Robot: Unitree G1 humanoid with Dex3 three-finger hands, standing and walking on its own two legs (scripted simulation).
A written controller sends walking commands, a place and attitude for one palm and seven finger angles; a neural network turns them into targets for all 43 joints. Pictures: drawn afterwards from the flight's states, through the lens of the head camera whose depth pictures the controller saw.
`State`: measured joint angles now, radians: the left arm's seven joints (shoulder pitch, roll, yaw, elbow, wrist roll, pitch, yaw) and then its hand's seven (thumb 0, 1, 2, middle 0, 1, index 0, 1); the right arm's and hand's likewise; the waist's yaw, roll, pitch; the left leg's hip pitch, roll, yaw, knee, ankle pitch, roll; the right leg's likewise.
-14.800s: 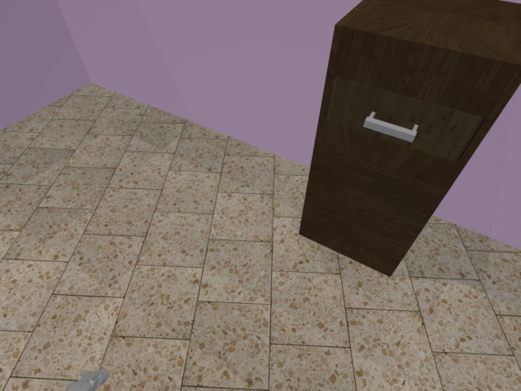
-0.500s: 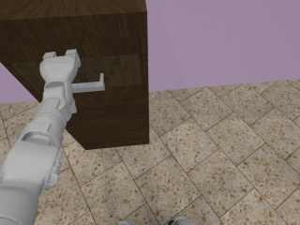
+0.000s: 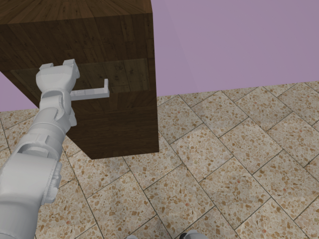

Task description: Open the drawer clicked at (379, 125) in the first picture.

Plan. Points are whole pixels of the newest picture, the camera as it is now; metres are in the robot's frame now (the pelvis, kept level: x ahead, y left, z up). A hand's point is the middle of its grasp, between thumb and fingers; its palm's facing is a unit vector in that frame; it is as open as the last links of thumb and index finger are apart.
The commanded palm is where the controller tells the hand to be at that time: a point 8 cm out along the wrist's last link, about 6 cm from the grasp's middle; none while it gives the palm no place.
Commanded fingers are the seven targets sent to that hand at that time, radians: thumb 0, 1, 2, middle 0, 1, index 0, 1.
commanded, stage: move the hooked fingers above the handle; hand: left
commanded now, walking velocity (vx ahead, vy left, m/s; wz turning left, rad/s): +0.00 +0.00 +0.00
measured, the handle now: (86, 89) +0.55 +0.20 -0.02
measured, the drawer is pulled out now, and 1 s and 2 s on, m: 0.00 0.00 0.00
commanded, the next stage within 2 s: lower the fingers behind the handle in 0.06 s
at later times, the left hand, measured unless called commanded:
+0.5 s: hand (80, 99) +0.49 +0.20 +0.01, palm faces -0.14 -0.02 -0.99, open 13.8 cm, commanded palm +0.48 +0.19 +0.07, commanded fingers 0.00 -0.50 0.30 -0.30 -1.20 -0.30 -1.20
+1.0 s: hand (87, 102) +0.50 +0.19 -0.01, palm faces -0.07 -0.03 -1.00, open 13.8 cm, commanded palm +0.49 +0.19 +0.03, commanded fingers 0.00 -0.50 0.30 -0.30 -1.20 -0.30 -1.20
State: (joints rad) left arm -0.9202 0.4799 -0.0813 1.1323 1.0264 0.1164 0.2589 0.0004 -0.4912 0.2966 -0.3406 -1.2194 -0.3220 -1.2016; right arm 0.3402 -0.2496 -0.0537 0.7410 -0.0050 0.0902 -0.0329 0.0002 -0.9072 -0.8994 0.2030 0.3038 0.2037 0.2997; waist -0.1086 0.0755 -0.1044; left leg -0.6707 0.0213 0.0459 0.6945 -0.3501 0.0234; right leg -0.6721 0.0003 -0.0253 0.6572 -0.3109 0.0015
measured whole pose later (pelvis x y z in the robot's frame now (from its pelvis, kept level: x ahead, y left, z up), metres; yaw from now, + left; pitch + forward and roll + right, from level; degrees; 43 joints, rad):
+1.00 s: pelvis -0.01 +0.00 -0.02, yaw +0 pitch +23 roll -2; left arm -0.92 0.44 -0.05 1.16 1.09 0.01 0.38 0.00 -0.49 0.30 -0.32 -1.20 -0.32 -1.20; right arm 0.35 -0.25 -0.06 0.77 -0.04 0.04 -0.01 0.00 -0.91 -0.90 0.20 0.30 0.20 0.30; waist -0.15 0.06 -0.14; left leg -0.86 0.03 0.03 0.86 -0.41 0.02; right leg -0.85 0.01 -0.04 0.80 -0.36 0.00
